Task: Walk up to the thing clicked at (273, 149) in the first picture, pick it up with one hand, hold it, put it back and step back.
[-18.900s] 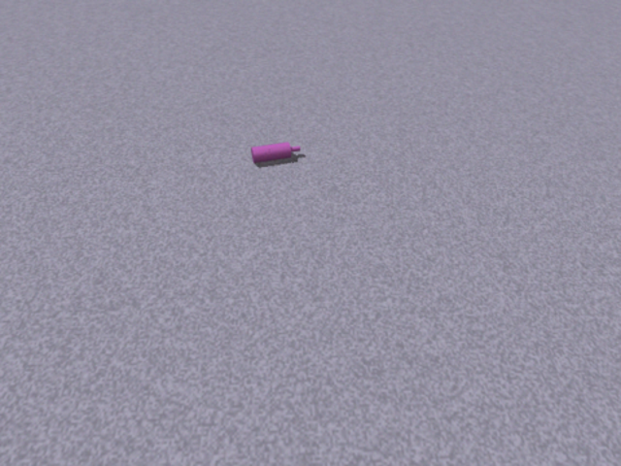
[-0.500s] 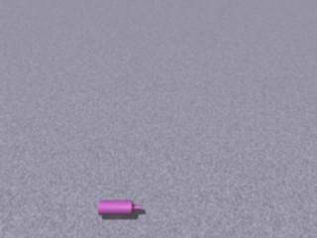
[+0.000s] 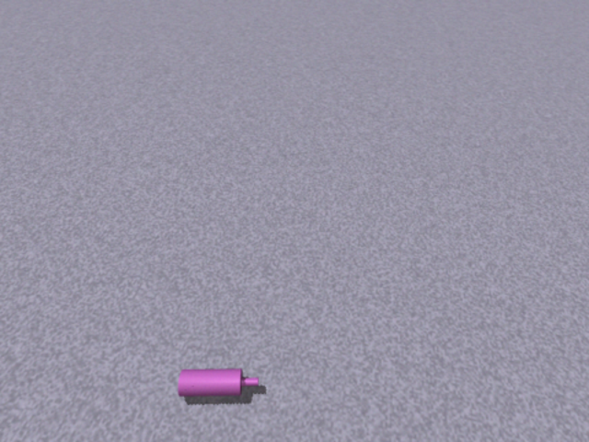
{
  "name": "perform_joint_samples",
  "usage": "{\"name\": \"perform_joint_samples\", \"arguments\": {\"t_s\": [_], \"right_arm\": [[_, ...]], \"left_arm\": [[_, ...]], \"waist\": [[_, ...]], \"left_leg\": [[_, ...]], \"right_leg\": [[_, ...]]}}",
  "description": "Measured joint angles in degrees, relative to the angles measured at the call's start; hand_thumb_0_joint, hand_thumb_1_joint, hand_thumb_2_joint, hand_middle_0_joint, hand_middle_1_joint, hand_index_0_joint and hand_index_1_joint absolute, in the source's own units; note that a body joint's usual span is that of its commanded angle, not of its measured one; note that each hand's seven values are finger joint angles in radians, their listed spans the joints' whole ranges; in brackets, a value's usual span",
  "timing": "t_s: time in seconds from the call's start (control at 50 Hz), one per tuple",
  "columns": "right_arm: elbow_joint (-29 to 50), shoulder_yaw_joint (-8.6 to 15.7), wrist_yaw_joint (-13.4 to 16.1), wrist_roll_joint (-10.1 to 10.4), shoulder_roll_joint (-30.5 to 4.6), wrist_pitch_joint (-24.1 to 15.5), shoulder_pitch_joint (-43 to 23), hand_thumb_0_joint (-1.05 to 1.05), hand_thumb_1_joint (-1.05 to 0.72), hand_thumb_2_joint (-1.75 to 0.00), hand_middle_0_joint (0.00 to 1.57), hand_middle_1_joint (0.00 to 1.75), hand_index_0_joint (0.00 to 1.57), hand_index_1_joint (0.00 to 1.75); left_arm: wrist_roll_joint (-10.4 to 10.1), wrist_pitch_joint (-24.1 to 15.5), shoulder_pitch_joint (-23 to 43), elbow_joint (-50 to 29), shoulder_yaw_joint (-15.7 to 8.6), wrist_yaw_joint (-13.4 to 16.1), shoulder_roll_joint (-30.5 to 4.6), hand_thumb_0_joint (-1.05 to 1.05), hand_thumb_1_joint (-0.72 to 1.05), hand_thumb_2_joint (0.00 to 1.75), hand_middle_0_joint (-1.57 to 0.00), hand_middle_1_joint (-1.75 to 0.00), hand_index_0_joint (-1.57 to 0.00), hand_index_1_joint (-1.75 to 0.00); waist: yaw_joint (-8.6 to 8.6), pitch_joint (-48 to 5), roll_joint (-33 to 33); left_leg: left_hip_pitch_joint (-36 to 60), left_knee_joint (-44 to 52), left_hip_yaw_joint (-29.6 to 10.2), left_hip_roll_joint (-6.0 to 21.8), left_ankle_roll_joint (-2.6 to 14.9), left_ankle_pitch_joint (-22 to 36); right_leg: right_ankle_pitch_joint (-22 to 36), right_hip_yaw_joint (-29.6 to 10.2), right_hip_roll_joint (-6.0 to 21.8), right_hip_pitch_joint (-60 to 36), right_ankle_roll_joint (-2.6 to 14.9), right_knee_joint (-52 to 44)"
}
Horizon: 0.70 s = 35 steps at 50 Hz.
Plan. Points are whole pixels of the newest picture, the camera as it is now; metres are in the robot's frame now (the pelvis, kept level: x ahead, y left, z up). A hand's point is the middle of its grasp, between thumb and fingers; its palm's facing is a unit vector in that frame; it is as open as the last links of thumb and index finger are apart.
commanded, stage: stand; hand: left
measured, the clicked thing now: (220, 382) +0.40 +0.20 -0.74
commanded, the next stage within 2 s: rise first in 1.88 s
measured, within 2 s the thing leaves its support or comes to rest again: neither
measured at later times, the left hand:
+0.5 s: hand out of the picture +0.07 +0.25 -0.16, palm faces -0.02 -0.94 -0.34, open 7.3 cm
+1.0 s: hand out of the picture +0.08 +0.25 -0.16, palm faces -0.03 -0.94 -0.34, open 7.3 cm
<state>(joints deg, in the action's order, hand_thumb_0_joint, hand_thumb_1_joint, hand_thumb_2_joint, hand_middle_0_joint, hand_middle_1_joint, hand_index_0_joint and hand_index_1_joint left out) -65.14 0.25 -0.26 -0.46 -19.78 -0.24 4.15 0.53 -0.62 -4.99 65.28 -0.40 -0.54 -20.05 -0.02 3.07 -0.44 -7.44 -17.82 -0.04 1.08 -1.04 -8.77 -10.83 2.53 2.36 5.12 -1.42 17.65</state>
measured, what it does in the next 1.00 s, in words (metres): stands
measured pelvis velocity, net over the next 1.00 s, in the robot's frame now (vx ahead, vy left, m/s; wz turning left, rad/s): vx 0.00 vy -0.01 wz -0.01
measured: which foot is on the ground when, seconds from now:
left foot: down 0.00-1.00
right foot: down 0.00-1.00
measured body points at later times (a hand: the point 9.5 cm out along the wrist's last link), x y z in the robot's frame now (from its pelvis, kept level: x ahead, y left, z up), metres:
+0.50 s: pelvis +0.00 -0.01 +0.00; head +0.01 -0.01 +0.45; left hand +0.07 +0.30 -0.13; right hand +0.07 -0.31 -0.14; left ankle +0.01 +0.13 -0.75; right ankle -0.01 -0.13 -0.75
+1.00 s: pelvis +0.00 -0.01 +0.00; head +0.02 -0.01 +0.45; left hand +0.08 +0.30 -0.14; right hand +0.08 -0.31 -0.13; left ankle +0.01 +0.13 -0.75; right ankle -0.01 -0.13 -0.75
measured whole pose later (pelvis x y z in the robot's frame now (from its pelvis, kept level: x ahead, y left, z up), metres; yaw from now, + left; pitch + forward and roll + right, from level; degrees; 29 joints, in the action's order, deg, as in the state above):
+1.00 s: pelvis +0.00 -0.01 +0.00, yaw +0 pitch -2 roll +0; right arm -64.6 -0.3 -0.2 -0.6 -19.8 -0.2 5.9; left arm 0.5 -0.3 -6.4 64.7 -0.4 -0.6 -20.3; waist -0.3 3.0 -0.3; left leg -7.2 -18.1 0.1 1.9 -1.7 -9.4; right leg -11.5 2.3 1.6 5.1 -0.8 18.2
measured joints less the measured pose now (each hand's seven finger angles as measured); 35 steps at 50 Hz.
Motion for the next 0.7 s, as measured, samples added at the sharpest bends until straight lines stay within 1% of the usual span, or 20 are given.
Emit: {"name": "perform_joint_samples", "arguments": {"t_s": [0.42, 0.7], "right_arm": [[-0.6, -0.2, -0.1, -0.2, -0.1, 0.1, 1.6, 0.01, -0.90, -0.90, 0.21, 0.30, 0.20, 0.30], [0.0, -0.3, -0.1, -0.1, -0.1, 0.1, 1.8, 0.01, -0.90, -0.90, 0.21, 0.30, 0.20, 0.30]], "left_arm": [[-0.1, 0.3, -1.6, 0.0, 0.1, -0.1, -0.1, 0.00, 0.91, 0.89, -0.20, -0.30, -0.21, -0.30], [-0.1, 0.2, -1.4, -0.3, 0.1, -0.1, -0.1, 0.00, 0.91, 0.89, -0.20, -0.30, -0.21, -0.30]], "waist": [[-0.10, 0.0, 0.5], [-0.10, 0.0, 0.3]], "left_leg": [[-0.2, 0.0, 0.0, 0.5, -0.51, 0.1], [-0.2, -0.4, -0.1, 0.8, -0.75, -0.3]], "right_leg": [[-0.2, -0.1, -0.5, 0.5, 0.52, 0.7], [-0.5, 0.1, -0.8, 0.4, 0.76, 0.8]]}}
